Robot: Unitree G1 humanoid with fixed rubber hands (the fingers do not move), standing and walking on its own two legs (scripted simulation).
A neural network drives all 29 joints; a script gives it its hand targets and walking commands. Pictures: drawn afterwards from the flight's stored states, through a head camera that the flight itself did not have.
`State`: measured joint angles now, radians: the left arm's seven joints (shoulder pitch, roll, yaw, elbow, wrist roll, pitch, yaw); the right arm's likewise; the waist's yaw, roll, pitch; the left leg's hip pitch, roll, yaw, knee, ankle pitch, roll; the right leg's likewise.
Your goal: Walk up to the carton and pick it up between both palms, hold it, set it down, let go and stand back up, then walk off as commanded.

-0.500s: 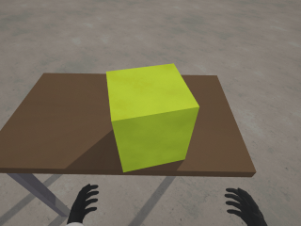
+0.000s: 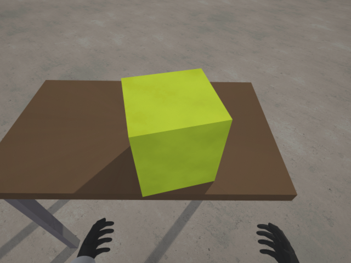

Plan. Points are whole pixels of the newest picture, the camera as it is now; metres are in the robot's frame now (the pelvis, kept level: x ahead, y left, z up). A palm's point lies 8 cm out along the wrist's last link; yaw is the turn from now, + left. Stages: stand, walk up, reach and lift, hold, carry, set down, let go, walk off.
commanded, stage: set down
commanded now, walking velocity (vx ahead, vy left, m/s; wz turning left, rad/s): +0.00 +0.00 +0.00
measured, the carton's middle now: (171, 133) +0.43 +0.05 +0.05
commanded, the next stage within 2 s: let go in 0.26 s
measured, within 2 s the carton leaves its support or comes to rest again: neither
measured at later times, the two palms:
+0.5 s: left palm (83, 251) +0.17 +0.24 -0.07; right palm (278, 260) +0.17 -0.21 -0.08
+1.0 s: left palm out of the picture +0.11 +0.30 -0.10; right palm out of the picture +0.10 -0.29 -0.10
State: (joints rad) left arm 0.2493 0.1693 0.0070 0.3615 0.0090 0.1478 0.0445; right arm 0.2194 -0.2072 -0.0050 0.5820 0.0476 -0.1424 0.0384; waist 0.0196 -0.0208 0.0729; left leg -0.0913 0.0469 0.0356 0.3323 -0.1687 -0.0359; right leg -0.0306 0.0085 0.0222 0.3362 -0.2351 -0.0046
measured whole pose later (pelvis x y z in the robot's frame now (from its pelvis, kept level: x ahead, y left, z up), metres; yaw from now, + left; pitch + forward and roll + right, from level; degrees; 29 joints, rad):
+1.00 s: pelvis +0.00 +0.00 -0.01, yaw +2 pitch -3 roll +0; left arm 0.21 0.35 0.04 0.78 0.03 0.00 0.00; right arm 0.23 -0.33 -0.04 0.89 -0.03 -0.04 0.01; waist 0.01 -0.03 0.01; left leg -0.17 0.04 0.00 0.46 -0.23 -0.03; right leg -0.08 0.00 -0.01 0.43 -0.29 0.00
